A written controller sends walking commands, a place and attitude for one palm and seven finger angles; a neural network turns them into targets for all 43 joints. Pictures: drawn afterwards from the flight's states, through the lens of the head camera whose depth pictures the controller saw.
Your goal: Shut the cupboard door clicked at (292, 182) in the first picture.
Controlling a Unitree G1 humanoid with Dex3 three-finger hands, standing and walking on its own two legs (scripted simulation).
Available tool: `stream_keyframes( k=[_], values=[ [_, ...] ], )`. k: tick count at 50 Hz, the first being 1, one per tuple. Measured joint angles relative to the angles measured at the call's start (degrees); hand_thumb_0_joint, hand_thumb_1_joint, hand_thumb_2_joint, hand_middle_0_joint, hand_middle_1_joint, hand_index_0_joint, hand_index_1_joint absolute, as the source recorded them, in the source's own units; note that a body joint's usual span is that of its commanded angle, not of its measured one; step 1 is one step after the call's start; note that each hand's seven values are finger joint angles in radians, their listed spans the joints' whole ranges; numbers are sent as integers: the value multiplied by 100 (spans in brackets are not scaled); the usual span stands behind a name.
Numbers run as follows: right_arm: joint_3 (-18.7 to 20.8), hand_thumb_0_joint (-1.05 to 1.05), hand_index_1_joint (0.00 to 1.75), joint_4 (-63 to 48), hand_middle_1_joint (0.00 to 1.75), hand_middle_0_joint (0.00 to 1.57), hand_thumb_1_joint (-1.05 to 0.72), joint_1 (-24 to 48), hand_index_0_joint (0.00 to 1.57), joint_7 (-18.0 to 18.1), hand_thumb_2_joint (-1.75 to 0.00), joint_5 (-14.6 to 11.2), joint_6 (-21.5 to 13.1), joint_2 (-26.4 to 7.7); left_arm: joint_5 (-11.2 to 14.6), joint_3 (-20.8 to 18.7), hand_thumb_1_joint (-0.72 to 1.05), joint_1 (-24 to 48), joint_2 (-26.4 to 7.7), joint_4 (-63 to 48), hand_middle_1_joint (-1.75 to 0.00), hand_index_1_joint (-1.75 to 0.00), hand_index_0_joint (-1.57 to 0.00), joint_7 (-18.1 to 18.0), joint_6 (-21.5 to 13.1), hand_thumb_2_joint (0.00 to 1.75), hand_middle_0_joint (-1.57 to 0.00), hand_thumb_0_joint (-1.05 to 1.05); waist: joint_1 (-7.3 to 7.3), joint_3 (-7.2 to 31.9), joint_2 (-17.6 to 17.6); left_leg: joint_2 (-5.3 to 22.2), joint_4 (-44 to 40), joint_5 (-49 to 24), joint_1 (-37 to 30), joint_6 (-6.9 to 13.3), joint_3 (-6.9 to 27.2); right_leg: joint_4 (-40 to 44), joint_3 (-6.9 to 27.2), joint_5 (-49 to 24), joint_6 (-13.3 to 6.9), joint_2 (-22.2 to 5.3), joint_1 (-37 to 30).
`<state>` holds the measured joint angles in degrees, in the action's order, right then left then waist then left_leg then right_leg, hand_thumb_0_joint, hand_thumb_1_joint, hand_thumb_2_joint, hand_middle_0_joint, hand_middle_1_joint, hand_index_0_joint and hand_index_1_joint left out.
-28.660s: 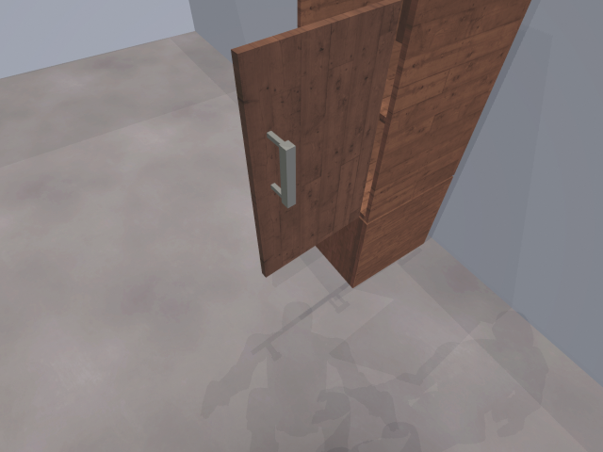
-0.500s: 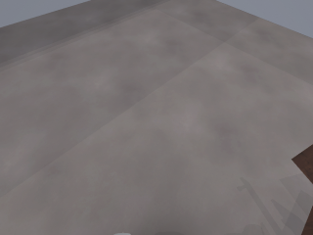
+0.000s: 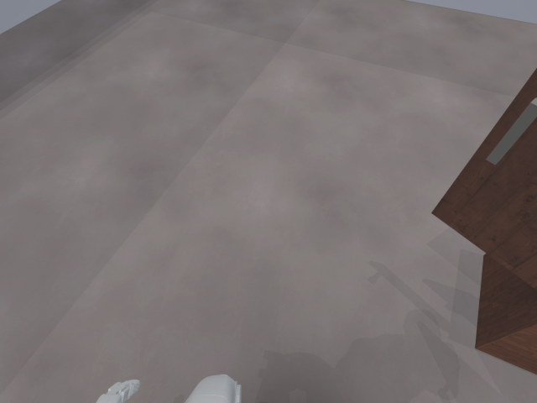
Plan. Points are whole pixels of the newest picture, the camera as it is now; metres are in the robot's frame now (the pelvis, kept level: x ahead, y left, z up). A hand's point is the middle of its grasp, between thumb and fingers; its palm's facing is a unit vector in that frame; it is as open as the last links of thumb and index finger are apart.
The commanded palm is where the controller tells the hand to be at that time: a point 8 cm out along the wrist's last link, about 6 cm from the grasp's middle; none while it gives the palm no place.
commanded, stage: turn to face it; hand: left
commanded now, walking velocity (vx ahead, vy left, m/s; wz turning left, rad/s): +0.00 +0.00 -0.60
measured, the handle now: (519, 128) +0.60 -0.44 +0.04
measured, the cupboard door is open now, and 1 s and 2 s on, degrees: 65 65 65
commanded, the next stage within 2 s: take the last steps up to it in 1.26 s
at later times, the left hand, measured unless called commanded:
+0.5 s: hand (180, 353) +0.20 +0.18 -0.15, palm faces -0.31 -0.91 -0.26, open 7.4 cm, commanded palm none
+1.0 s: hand (199, 334) +0.24 +0.15 -0.17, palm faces -0.52 -0.83 -0.21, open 7.4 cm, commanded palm none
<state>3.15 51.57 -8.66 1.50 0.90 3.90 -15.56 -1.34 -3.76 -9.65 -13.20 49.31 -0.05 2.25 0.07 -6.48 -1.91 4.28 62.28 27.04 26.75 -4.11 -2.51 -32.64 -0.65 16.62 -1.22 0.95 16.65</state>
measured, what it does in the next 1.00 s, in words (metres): steps on the spot, turning right: left foot, then right foot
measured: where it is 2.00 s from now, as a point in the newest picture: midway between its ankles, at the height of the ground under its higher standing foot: outside the picture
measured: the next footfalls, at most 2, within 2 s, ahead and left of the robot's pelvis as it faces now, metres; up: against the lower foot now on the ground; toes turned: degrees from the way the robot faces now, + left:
left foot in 0.16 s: +0.08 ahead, +0.15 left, +0.00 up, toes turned -3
right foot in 0.50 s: +0.01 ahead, -0.11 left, +0.00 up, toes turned -23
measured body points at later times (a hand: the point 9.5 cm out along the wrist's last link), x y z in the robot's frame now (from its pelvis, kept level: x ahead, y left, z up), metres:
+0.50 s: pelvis +0.02 +0.01 -0.01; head +0.07 -0.02 +0.44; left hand +0.22 +0.22 -0.13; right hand -0.01 -0.25 -0.15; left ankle +0.04 +0.15 -0.73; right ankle -0.03 -0.09 -0.73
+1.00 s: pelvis +0.05 +0.02 +0.01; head +0.12 +0.01 +0.45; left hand +0.27 +0.20 -0.15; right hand +0.00 -0.25 -0.12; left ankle +0.12 +0.11 -0.73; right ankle -0.06 -0.06 -0.65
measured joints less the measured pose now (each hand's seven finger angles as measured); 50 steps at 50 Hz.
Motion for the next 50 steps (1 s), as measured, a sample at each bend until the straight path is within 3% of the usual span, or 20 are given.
stream_keyframes(
  k=[5,8,11,13,15,21,24,25,28,31,35,41,43,46,48,50],
  values=[
    [-72,1,30,-154,30,19,-91,-12,20,-25,-90,-29,-78,119,-21,15,90,-61,-26,60,-29,-30,-21,49,79,90,-20,1,20,61,256,-120,-1424,-268,-255,-4,51,118,370,-70,88,11,15],
    [-141,1,30,-254,30,20,-91,-119,20,-28,-90,-26,-216,143,24,-7,90,-104,-37,77,-29,-30,-21,78,157,90,-20,1,3,173,281,-116,-2827,-995,-750,106,101,-181,553,84,206,118,199],
    [-230,0,30,-245,30,20,-91,-199,20,-6,-90,72,-305,268,36,-61,91,34,-136,135,-29,-30,-21,126,243,90,-20,1,4,103,416,-79,-2678,-959,-761,352,-85,-1666,472,1161,259,131,701],
    [-282,0,30,-240,30,20,-90,-299,20,4,-90,104,-304,331,31,-101,91,114,-178,145,-29,-30,-21,178,260,90,-20,1,11,65,411,5,-2836,-977,-911,383,-192,-2623,255,1249,329,94,975],
    [-307,0,30,-215,30,20,-90,-375,20,13,-90,120,-278,363,41,-121,91,168,-195,110,-29,-30,-20,223,271,90,-20,1,25,39,357,102,-3063,-1065,-1072,370,-304,-2965,43,1171,398,3,1070],
    [-242,0,30,-115,30,20,-90,-480,21,-19,-90,120,-239,312,50,-103,91,274,-172,9,-29,-30,-20,277,277,90,-19,1,-38,10,110,413,-3197,-1046,-1287,247,-701,-1775,-294,985,387,-171,621],
    [-171,0,30,-80,30,20,-90,-530,21,-57,-90,92,-204,215,47,-63,91,292,-161,-40,-29,-30,-20,281,207,90,-19,1,-85,33,-2,570,-2824,-807,-1216,123,-884,-578,-394,341,273,-155,92],
    [-147,0,30,-86,30,20,-90,-579,21,-73,-90,65,-181,191,36,-40,91,255,-198,-88,-29,-30,-20,278,148,90,-19,1,-84,99,46,571,-2556,-673,-1106,89,-952,-132,-353,104,119,-197,-108],
    [-53,1,30,9,30,20,-90,-377,20,-27,-90,22,6,-13,36,20,91,260,-38,-46,-29,-30,-20,157,12,90,-19,1,-109,18,-211,396,-949,265,-474,35,-277,-343,-255,418,-71,-33,13],
    [-37,1,30,20,30,20,-90,-175,20,10,-90,10,31,-53,46,54,91,141,55,-28,-29,-30,-20,60,2,90,-20,1,-91,-21,-172,126,15,77,-7,-37,-3,-89,-26,209,-47,22,-70],
    [-61,1,30,-114,30,20,-91,-47,20,-23,-90,-3,-21,21,27,79,91,-6,83,45,-29,-30,-21,42,37,90,-20,1,-60,38,11,-16,-310,-241,120,-96,51,232,234,27,-52,55,-193],
    [-112,1,30,-269,30,20,-91,109,20,-33,-90,-44,-99,168,4,42,90,-147,36,118,-30,-30,-21,68,86,90,-20,1,66,130,260,-207,-1795,-470,-318,-38,113,180,615,58,50,150,-144],
    [-155,1,30,-343,30,20,-91,69,20,-31,-90,-44,-195,175,31,14,90,-203,6,134,-30,-30,-21,70,132,90,-20,1,74,219,270,-201,-2782,-1010,-707,42,134,-46,718,183,127,245,-15],
    [-240,0,30,-372,30,20,-90,29,20,-14,-90,53,-292,263,49,-51,90,-133,-114,180,-29,-30,-21,97,200,90,-20,1,106,182,407,-152,-2701,-977,-727,371,-57,-1423,597,1145,192,244,482],
    [-296,0,30,-391,30,20,-90,-64,20,3,-90,95,-308,313,33,-94,91,-70,-181,207,-29,-30,-21,141,224,90,-20,1,99,143,415,-70,-2814,-958,-852,442,-155,-2479,362,1309,273,191,801],
    [-325,0,30,-371,30,20,-90,-155,20,20,-90,115,-297,346,33,-122,91,-15,-225,188,-29,-30,-20,183,239,90,-20,1,99,108,391,10,-3043,-1050,-1009,430,-245,-2984,165,1202,352,76,960]
  ],
)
